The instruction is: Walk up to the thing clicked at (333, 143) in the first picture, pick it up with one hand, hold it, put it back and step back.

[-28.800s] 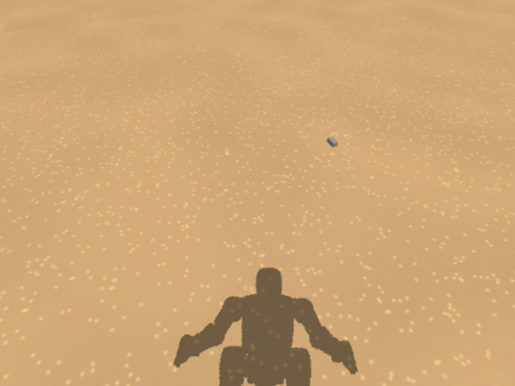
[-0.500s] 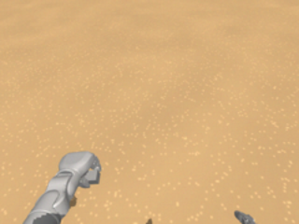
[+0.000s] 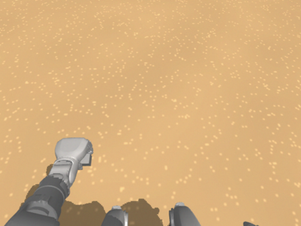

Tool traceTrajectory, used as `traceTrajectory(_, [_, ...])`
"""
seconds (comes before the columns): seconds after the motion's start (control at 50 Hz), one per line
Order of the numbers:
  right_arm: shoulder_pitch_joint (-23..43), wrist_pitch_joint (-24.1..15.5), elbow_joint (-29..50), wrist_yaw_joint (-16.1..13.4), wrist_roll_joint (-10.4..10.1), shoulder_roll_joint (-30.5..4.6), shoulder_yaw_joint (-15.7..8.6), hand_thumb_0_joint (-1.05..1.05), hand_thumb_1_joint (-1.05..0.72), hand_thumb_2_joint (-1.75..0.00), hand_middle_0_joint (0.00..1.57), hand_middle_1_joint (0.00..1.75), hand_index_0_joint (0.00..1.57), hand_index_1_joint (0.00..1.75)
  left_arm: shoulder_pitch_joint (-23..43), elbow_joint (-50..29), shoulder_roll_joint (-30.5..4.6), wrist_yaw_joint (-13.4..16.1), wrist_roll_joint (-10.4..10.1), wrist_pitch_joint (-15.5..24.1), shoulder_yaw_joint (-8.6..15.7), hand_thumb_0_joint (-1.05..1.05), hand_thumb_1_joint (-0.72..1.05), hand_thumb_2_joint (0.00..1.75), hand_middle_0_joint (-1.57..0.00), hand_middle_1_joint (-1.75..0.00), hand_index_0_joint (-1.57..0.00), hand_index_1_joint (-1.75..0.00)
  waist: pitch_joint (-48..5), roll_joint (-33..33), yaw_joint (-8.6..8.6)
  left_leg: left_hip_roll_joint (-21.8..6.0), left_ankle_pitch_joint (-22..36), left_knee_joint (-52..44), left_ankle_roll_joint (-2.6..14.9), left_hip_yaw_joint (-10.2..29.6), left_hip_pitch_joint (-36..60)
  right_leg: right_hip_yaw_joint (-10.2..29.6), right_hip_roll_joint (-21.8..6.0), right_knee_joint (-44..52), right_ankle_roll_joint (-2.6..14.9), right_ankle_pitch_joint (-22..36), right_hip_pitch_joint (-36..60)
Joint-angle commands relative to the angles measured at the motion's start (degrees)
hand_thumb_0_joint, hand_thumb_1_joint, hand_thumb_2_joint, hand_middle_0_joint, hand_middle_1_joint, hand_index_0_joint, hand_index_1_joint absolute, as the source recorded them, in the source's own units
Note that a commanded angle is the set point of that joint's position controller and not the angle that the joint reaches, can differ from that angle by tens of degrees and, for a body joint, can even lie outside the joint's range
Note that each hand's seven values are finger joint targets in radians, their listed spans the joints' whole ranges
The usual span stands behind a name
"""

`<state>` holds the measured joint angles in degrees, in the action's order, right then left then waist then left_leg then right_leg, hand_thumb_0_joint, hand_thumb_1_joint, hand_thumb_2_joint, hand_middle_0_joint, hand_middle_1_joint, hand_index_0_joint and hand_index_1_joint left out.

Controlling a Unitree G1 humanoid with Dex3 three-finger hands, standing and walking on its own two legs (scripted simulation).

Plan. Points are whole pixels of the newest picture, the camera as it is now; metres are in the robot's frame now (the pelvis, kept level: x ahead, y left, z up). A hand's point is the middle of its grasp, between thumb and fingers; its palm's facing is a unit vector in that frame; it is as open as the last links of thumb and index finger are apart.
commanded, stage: crouch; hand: left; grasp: from above
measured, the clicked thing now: (79, 159) +0.36 +0.22 -0.14
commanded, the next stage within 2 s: lower in 1.42 s
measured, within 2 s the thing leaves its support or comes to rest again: neither
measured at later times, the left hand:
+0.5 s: hand (92, 172) +0.38 +0.23 -0.34, palm faces -0.45 -0.01 -0.89, open 6.2 cm
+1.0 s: hand (98, 175) +0.39 +0.23 -0.44, palm faces -0.45 -0.02 -0.89, open 6.2 cm
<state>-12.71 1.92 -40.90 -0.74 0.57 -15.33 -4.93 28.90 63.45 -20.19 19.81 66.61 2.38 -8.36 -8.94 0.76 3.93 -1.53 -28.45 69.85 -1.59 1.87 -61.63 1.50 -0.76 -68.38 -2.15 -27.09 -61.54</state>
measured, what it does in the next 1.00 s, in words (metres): lowers itself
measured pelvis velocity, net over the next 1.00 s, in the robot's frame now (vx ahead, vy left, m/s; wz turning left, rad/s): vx -0.04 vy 0.00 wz -0.05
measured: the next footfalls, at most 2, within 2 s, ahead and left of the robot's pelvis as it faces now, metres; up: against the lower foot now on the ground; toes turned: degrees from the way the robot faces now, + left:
none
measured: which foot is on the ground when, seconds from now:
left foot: down 0.00-1.00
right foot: down 0.00-1.00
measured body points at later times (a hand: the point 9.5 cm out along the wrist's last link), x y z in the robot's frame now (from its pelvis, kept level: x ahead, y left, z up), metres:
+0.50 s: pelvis -0.04 +0.00 -0.19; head +0.16 +0.02 +0.21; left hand +0.40 +0.23 -0.29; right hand +0.04 -0.27 -0.33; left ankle +0.04 +0.13 -0.63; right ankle +0.05 -0.14 -0.63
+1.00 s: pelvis -0.04 +0.00 -0.28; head +0.17 +0.03 +0.11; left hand +0.41 +0.23 -0.39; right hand +0.03 -0.28 -0.41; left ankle +0.04 +0.13 -0.63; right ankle +0.05 -0.14 -0.63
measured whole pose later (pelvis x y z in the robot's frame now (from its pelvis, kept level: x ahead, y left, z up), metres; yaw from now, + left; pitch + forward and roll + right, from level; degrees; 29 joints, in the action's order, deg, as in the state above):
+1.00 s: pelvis -0.04 +0.00 -0.28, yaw -3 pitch +35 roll -5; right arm -6.9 -3.0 -43.5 4.9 6.9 -13.9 -1.8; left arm 47.1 76.7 -29.1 24.1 68.7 6.1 0.3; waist -8.3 0.7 9.5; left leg 0.6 -40.1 127.8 -2.7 6.9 -123.2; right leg 0.4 0.7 -124.4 -3.2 -38.2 -121.7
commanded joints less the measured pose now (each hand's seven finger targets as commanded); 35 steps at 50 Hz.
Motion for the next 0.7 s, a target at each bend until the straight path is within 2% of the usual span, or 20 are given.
traceTrajectory(0.0, [-3.44,-2.82,4.01,-0.74,0.90,-8.46,-3.37,0.00,-0.89,-0.90,0.20,0.30,0.20,0.30,20.46,-7.07,-12.34,4.17,0.39,-0.15,4.68,0.00,0.79,0.14,-1.21,-0.03,-1.22,-0.03,-26.23,3.42,1.03,2.28,7.25,2.08,1.94,-2.38,1.81,-2.86,1.99,-1.38,3.93,7.04,0.25])
traceTrajectory(0.08, [-3.76,-3.29,3.61,-0.98,1.60,-8.57,-3.62,0.00,-0.89,-0.90,0.20,0.30,0.20,0.30,22.89,-7.70,-12.97,4.57,-0.14,-1.16,5.59,0.00,0.83,0.14,-1.24,-0.05,-1.24,-0.05,-31.95,4.51,1.87,1.91,5.82,6.99,1.84,-1.63,-2.44,-3.51,1.84,-7.36,4.02,5.49,-5.41])
traceTrajectory(0.14, [-4.04,-3.68,3.35,-0.96,2.03,-8.54,-3.55,0.00,-0.89,-0.90,0.20,0.30,0.20,0.30,24.97,-5.37,-15.03,4.48,-0.86,-1.61,7.07,0.00,0.82,0.16,-1.23,-0.08,-1.24,-0.08,-31.84,3.03,2.50,2.12,0.58,10.42,2.14,-1.63,-9.39,-3.48,2.04,-10.57,3.94,1.08,-9.28])
traceTrajectory(0.18, [-4.18,-4.01,2.99,-0.76,2.29,-8.80,-3.22,0.00,-0.89,-0.90,0.20,0.30,0.20,0.30,23.86,-1.46,-14.13,3.76,-1.07,-1.74,6.92,0.00,0.83,0.16,-1.23,-0.07,-1.24,-0.07,-29.05,2.72,3.25,2.10,-2.82,12.01,1.98,-0.47,-13.13,-3.94,1.85,-13.32,4.17,-2.49,-14.78])
traceTrajectory(0.22, [-3.94,-4.21,3.21,-0.64,2.30,-8.82,-3.25,0.00,-0.89,-0.90,0.20,0.30,0.20,0.30,25.46,-1.85,-15.51,3.33,-1.22,-1.17,7.49,0.00,0.83,0.15,-1.23,-0.06,-1.24,-0.05,-30.85,3.74,3.25,2.31,-5.00,14.37,1.97,-0.49,-14.46,-4.09,1.92,-15.31,4.41,-5.09,-17.80])
traceTrajectory(0.26, [-4.21,-4.67,3.00,-0.26,2.34,-8.87,-3.08,0.00,-0.89,-0.90,0.20,0.30,0.20,0.30,26.08,-1.97,-15.33,2.62,-1.10,-0.23,7.45,0.00,0.86,0.13,-1.24,-0.05,-1.26,-0.04,-31.81,2.40,4.15,2.52,-5.02,17.56,2.25,-0.05,-17.83,-4.51,1.88,-18.01,4.33,-4.97,-20.11])
traceTrajectory(0.3, [-3.93,-5.00,2.85,0.11,2.51,-8.68,-2.90,0.00,-0.89,-0.90,0.20,0.30,0.20,0.30,29.03,-3.73,-17.21,2.46,-0.94,1.12,8.11,0.00,0.88,0.15,-1.25,-0.07,-1.27,-0.06,-33.93,4.41,4.10,2.66,-5.47,20.20,2.12,-0.18,-18.81,-4.53,1.91,-20.46,4.47,-5.76,-22.54])
traceTrajectory(0.32, [-4.21,-5.28,2.47,0.31,2.64,-8.95,-2.64,0.00,-0.89,-0.90,0.20,0.30,0.20,0.30,27.47,-0.97,-16.39,2.42,-0.37,1.37,7.78,0.00,0.89,0.15,-1.25,-0.07,-1.27,-0.05,-32.80,4.38,4.53,2.59,-5.71,21.28,2.05,0.17,-19.91,-4.88,1.80,-21.80,4.45,-5.83,-25.13])
traceTrajectory(0.38, [-4.15,-5.85,2.11,1.06,3.06,-8.83,-2.27,0.00,-0.89,-0.90,0.20,0.30,0.20,0.30,29.26,-2.03,-18.44,3.49,0.23,2.77,8.76,0.00,0.89,0.15,-1.25,-0.09,-1.27,-0.07,-34.88,4.81,4.50,2.93,-5.62,25.35,2.46,-0.72,-23.73,-4.82,1.98,-24.20,4.27,-5.86,-26.59])
traceTrajectory(0.42, [-4.44,-6.17,1.65,1.65,3.43,-8.84,-2.03,0.00,-0.89,-0.90,0.20,0.30,0.20,0.30,31.29,-4.04,-19.07,4.12,0.69,3.54,9.03,0.00,0.90,0.20,-1.26,-0.12,-1.28,-0.10,-37.71,6.39,4.66,3.09,-3.95,27.85,2.51,-1.39,-25.08,-4.92,2.02,-26.23,4.22,-4.26,-27.07])
traceTrajectory(0.44, [-4.62,-6.31,1.07,1.91,3.70,-9.29,-1.94,0.00,-0.89,-0.90,0.20,0.30,0.20,0.30,28.69,-0.98,-19.17,4.44,1.26,3.47,9.61,0.00,0.91,0.21,-1.27,-0.12,-1.29,-0.10,-36.81,6.68,4.47,3.00,-2.72,28.55,2.33,-1.04,-24.41,-5.31,1.68,-27.67,4.25,-2.95,-28.84])
traceTrajectory(0.48, [-5.21,-6.51,0.54,2.48,4.07,-9.57,-2.00,0.00,-0.89,-0.90,0.20,0.30,0.20,0.30,29.67,-1.74,-17.94,4.89,1.44,3.48,9.15,0.00,0.91,0.24,-1.27,-0.14,-1.29,-0.12,-39.04,8.19,5.01,2.80,0.55,30.79,2.17,-0.92,-23.04,-5.89,1.66,-30.16,4.27,0.21,-30.46])
traceTrajectory(0.5, [-4.84,-6.39,0.66,2.66,4.10,-9.33,-2.09,0.00,-0.89,-0.90,0.20,0.30,0.20,0.30,32.69,-4.86,-19.05,5.22,1.42,3.72,9.35,0.00,0.90,0.24,-1.26,-0.13,-1.28,-0.12,-41.64,10.29,4.58,2.81,1.42,31.43,2.03,-1.11,-22.75,-6.06,1.97,-31.41,4.49,0.91,-30.58])
traceTrajectory(0.54, [-4.94,-6.28,0.30,3.01,4.42,-9.40,-2.10,0.00,-0.90,-0.90,0.20,0.30,0.20,0.30,31.11,-2.10,-18.96,5.69,1.83,3.37,9.42,0.00,0.89,0.20,-1.25,-0.11,-1.27,-0.09,-39.91,10.46,4.78,2.67,1.47,32.67,1.91,-0.85,-22.80,-6.45,1.87,-32.84,4.47,0.84,-32.72])
traceTrajectory(0.56, [-5.44,-6.35,-0.13,3.27,4.67,-9.72,-2.17,0.00,-0.90,-0.90,0.20,0.30,0.20,0.30,31.01,-0.35,-17.27,5.60,1.71,3.17,8.85,0.00,0.87,0.22,-1.25,-0.12,-1.26,-0.11,-39.09,9.14,5.81,2.62,2.14,34.06,2.13,-0.94,-23.98,-6.50,1.81,-33.23,4.21,1.90,-33.19])
traceTrajectory(0.58, [-4.92,-6.24,0.06,3.38,4.73,-9.62,-2.30,0.00,-0.90,-0.90,0.20,0.30,0.20,0.30,33.50,-3.37,-18.89,5.84,1.65,3.32,9.30,0.00,0.87,0.22,-1.25,-0.11,-1.26,-0.10,-41.40,10.15,4.98,2.61,2.25,34.91,2.24,-1.33,-24.45,-6.39,2.03,-33.93,4.24,2.24,-32.94])
traceTrajectory(0.6, [-5.21,-6.20,-0.04,3.54,4.96,-9.72,-2.22,0.00,-0.90,-0.90,0.20,0.30,0.20,0.30,32.54,-1.43,-19.74,5.99,1.80,3.08,10.04,0.00,0.86,0.22,-1.24,-0.11,-1.25,-0.10,-41.24,9.81,5.26,2.72,2.76,36.11,2.39,-1.64,-25.53,-6.19,1.86,-34.45,3.96,3.07,-32.15])
traceTrajectory(0.62, [-4.93,-6.05,0.08,3.69,4.98,-9.63,-2.05,0.00,-0.90,-0.90,0.20,0.30,0.20,0.30,31.88,-1.97,-20.23,6.13,1.74,3.02,10.35,0.00,0.85,0.20,-1.23,-0.10,-1.25,-0.09,-41.32,10.23,4.52,2.73,2.81,36.40,2.35,-1.71,-26.29,-6.23,1.90,-35.24,4.01,2.93,-32.20])
traceTrajectory(0.66, [-4.56,-5.93,-0.12,3.98,5.15,-9.45,-1.90,0.00,-0.90,-0.90,0.20,0.30,0.20,0.30,30.53,1.74,-18.59,6.05,1.88,2.57,9.45,0.00,0.87,0.22,-1.25,-0.10,-1.26,-0.10,-38.33,8.87,5.28,2.63,1.65,37.19,2.41,-1.45,-27.85,-6.61,2.01,-36.14,4.03,1.86,-34.25])
traceTrajectory(0.68, [-4.40,-6.08,-0.18,4.01,5.18,-9.68,-2.02,0.00,-0.90,-0.90,0.20,0.30,0.20,0.30,33.37,0.00,-18.73,6.19,1.37,2.67,9.48,0.00,0.88,0.20,-1.25,-0.11,-1.26,-0.10,-38.11,9.30,5.65,2.53,0.89,37.76,2.51,-1.40,-28.42,-6.74,2.04,-36.60,4.07,1.30,-35.90])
